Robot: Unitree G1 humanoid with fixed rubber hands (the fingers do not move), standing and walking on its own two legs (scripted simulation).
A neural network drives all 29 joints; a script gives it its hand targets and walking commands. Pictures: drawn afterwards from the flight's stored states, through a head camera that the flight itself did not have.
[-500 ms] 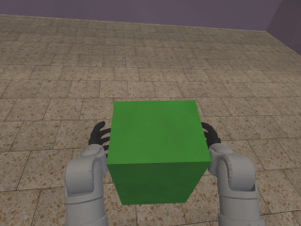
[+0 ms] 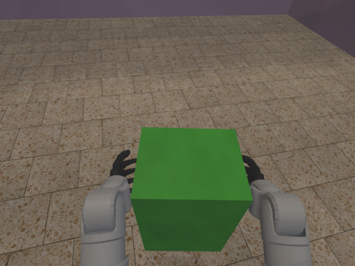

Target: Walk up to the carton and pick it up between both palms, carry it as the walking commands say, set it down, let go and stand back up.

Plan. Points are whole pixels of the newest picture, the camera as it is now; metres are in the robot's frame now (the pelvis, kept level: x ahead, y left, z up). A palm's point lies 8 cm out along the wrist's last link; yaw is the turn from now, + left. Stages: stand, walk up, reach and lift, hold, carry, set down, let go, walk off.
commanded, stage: carry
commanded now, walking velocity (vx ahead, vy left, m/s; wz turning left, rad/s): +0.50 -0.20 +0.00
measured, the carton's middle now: (185, 196) +0.28 +0.00 +0.02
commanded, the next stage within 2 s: none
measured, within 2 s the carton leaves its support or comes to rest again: neither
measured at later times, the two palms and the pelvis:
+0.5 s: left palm (181, 117) +0.51 +0.01 +0.05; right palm (279, 120) +0.49 -0.27 +0.06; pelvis +0.23 -0.13 -0.02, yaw -2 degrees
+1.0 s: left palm (214, 70) +0.77 -0.12 +0.05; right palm (287, 75) +0.76 -0.40 +0.05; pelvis +0.48 -0.26 -0.02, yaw +0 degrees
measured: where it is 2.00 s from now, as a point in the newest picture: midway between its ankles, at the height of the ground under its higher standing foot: (228, 183)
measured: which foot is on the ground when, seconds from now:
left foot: down 0.00-0.18, up 0.20-0.40, down 0.42-0.78, up 0.80-1.00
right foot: up 0.00-0.14, down 0.16-0.44, up 0.46-0.74, down 0.76-1.00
